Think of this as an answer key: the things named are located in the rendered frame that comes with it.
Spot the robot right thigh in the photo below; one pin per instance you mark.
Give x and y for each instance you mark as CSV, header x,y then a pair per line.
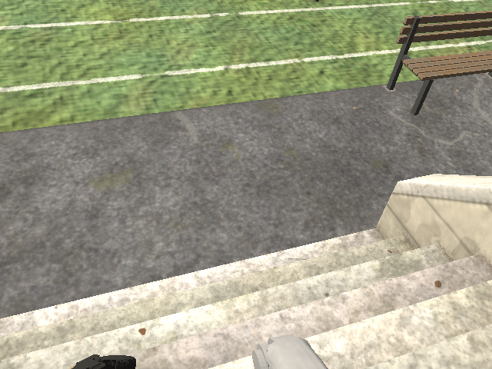
x,y
286,352

